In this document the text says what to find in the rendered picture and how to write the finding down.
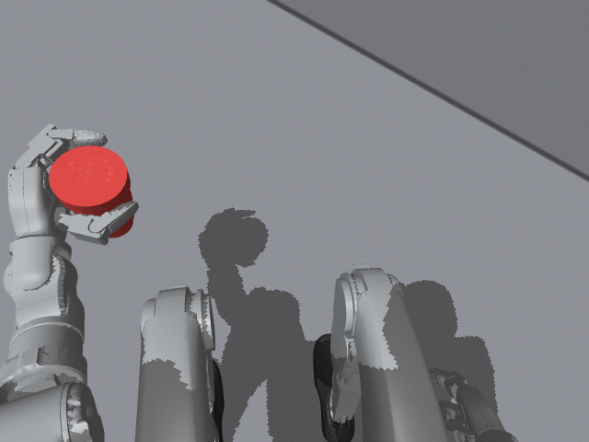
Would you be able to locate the left robot hand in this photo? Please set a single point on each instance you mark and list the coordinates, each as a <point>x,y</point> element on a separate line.
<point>34,208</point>

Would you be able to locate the right robot foot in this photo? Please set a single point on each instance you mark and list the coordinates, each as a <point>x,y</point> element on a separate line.
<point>323,370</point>

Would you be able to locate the cup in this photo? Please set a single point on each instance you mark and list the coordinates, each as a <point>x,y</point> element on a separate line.
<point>92,180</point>

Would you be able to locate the left robot arm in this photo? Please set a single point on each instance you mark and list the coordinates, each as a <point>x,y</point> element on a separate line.
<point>44,396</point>

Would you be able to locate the right robot hand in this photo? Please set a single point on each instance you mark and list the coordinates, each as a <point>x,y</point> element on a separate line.
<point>472,416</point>

